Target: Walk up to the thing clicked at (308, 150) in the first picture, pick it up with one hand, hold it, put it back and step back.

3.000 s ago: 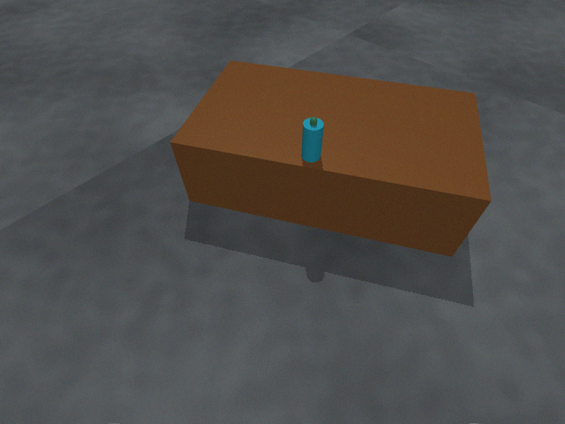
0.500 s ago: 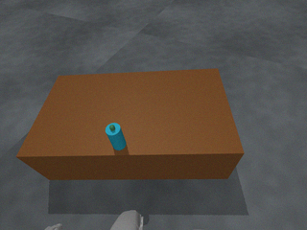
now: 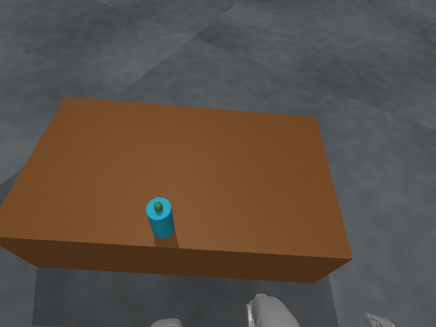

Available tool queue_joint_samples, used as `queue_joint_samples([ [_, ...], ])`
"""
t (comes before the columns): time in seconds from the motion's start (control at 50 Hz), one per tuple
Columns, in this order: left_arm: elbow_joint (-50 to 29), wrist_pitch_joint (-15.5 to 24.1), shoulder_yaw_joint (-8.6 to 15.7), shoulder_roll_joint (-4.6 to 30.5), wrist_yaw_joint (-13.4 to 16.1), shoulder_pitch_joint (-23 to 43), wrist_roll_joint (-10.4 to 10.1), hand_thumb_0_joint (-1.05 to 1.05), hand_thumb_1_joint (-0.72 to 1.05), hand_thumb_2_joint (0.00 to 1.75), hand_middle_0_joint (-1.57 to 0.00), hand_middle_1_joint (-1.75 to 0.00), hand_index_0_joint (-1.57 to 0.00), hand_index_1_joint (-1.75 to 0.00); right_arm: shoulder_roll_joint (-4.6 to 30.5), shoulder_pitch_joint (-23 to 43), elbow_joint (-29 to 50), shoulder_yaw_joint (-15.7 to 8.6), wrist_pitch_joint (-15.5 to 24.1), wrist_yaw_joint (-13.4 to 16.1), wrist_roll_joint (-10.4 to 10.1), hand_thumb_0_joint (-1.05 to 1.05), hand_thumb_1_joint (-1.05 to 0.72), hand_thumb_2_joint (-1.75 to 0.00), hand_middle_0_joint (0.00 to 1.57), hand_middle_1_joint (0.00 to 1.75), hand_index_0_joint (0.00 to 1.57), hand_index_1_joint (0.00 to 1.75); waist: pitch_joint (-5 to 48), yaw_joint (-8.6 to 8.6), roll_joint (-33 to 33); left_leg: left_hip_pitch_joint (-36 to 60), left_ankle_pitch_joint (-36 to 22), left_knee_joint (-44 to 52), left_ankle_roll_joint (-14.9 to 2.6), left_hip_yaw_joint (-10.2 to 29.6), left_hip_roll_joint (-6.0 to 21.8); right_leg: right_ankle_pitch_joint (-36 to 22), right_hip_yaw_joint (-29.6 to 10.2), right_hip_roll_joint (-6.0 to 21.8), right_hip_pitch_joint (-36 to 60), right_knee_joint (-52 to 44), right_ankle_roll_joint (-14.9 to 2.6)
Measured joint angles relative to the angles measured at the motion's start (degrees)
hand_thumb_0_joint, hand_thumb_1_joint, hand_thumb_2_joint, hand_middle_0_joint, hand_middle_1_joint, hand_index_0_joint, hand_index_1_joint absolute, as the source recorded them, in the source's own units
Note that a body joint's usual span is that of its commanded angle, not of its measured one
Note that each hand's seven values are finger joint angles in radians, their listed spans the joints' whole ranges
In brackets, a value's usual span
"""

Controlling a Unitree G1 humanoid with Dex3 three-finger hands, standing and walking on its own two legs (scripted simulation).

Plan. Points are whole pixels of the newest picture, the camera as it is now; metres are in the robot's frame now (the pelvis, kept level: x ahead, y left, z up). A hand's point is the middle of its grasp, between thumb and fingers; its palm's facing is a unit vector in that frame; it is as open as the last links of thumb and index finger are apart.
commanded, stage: walk up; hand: left
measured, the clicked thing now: (160, 217) +0.44 +0.17 -0.32
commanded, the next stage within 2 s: stand in 1.32 s
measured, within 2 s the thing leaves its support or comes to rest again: neither
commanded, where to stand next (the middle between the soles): +0.07 -0.03 m, yaw +0 degrees
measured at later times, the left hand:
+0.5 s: hand (110, 318) +0.14 +0.21 -0.14, palm faces -0.05 -0.94 -0.33, open 7.4 cm
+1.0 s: hand out of the picture +0.09 +0.24 -0.15, palm faces +0.00 -0.94 -0.34, open 7.4 cm
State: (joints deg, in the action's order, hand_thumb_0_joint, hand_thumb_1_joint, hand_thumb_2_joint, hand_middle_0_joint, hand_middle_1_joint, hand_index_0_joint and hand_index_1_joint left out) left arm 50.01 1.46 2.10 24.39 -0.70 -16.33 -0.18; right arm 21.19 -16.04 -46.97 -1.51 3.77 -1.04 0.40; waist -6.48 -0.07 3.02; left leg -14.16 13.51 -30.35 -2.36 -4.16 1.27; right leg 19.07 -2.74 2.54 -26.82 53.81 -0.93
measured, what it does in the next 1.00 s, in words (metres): steps on the spot: right foot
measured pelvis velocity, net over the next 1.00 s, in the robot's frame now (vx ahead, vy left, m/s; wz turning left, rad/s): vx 0.03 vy -0.02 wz -0.01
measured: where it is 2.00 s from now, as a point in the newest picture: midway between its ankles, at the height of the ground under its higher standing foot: outside the picture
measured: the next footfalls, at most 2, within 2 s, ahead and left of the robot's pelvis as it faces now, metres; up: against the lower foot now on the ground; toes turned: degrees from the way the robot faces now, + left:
right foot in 0.14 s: +0.11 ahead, -0.14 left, +0.00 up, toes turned -1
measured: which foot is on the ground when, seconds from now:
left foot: down 0.00-1.00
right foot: up 0.00-0.12, down 0.14-1.00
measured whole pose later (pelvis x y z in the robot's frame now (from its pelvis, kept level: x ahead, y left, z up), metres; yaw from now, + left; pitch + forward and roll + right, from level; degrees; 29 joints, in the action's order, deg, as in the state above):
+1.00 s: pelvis +0.03 -0.02 +0.01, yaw +0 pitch -3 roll +0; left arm 68.2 0.0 0.7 19.6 -0.8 -5.4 0.4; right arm 20.1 -4.3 -66.5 0.0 1.3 -0.4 0.2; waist -3.0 0.7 -0.6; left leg -6.4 10.7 -19.8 0.1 -2.8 1.0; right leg 6.7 1.6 1.1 -9.6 19.1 0.3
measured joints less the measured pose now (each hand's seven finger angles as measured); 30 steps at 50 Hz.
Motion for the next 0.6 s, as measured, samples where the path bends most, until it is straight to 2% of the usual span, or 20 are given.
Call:
queue_joint_samples([
  [0.06, 1.0, -0.3, -0.1, -0.7, 0.4, 1.4, -0.1, 0.01, 0.9, 0.9, -0.21, -0.3, -0.2, -0.3, 0.3, 0.9, -0.2, 0.1, -0.7, 0.4, 0.1, 0.01, -0.9, -0.9, 0.2, 0.3, 0.2, 0.3, -0.6, -0.19, -0.7, -0.3, 1.5, -1.8, 0.2, -0.3, -0.2, -2.6, 1.4, 0.7, 1.2, -6.6, 0.41],
  [0.14, 2.2, -0.2, -0.2, -1.5, 0.9, 2.8, 0.1, 0.01, 0.9, 0.9, -0.21, -0.3, -0.2, -0.3, 0.8, 2.4, -0.7, 0.2, -2.0, 0.6, -0.6, 0.01, -0.9, -0.9, 0.2, 0.3, 0.2, 0.3, -0.9, -0.14, -2.2, -2.4, 5.2, -7.6, 0.97, -0.8, 0.0, -5.6, 3.1, -0.4, 6.1, -15.5, -0.08],
  [0.18, 3.4, 0.0, -0.3, -3.0, 1.1, 4.0, 0.6, 0.01, 0.9, 0.9, -0.21, -0.3, -0.2, -0.3, 1.5, 4.1, -1.9, 0.0, -2.9, 0.9, -1.2, 0.01, -0.9, -0.9, 0.2, 0.3, 0.2, 0.3, -1.4, 0.01, -5.3, -3.3, 7.1, -10.8, 1.59, -0.2, 1.9, -3.7, 3.9, -2.2, 7.3, -16.5, 0.67],
  [0.26, 4.0, -0.1, -1.5, -4.0, 0.8, 6.2, 0.9, 0.01, 0.9, 0.9, -0.21, -0.3, -0.2, -0.3, 0.5, 6.1, -4.3, 0.6, -3.7, 1.3, -1.5, 0.01, -0.91, -0.9, 0.2, 0.3, 0.2, 0.3, -0.9, 0.09, -5.6, -3.1, 12.8, -10.8, 1.08, 1.5, -0.1, -3.6, 3.6, -1.4, 6.4, -15.2, 0.22],
  [0.32, 4.6, -0.4, -2.0, -4.5, 0.8, 8.5, 0.8, 0.01, 0.9, 0.9, -0.21, -0.3, -0.2, -0.3, -0.2, 7.0, -6.7, 1.0, -3.3, 0.9, -1.5, 0.01, -0.91, -0.9, 0.2, 0.3, 0.2, 0.3, -0.8, -0.2, -5.1, -1.4, 3.5, -5.8, 2.0, 1.0, -0.5, -4.2, 3.5, -0.7, 6.8, -16.2, 0.54],
  [0.38, 5.8, -0.7, -2.1, -5.0, 0.6, 10.4, 0.5, 0.01, 0.9, 0.9, -0.21, -0.3, -0.2, -0.3, -0.8, 7.2, -9.3, 1.5, -3.2, 0.5, -1.0, 0.01, -0.91, -0.9, 0.2, 0.3, 0.2, 0.3, 0.1, -0.29, -4.2, 0.2, 2.5, -2.8, 2.49, 0.7, -0.8, -5.4, 3.3, -0.5, 8.0, -18.5, 0.76],
  [0.6, 11.3, -1.0, -2.0, -5.2, -0.2, 13.8, 0.4, 0.01, 0.9, 0.9, -0.21, -0.3, -0.2, -0.3, -0.3, 7.0, -17.4, 1.9, -2.3, 0.3, 0.1, 0.01, -0.91, -0.9, 0.2, 0.3, 0.2, 0.3, 3.5, -0.88, -1.5, 4.7, -1.2, 5.9, 2.34, 0.6, -0.4, -10.6, 3.4, -1.2, 13.4, -29.1, 1.12],
])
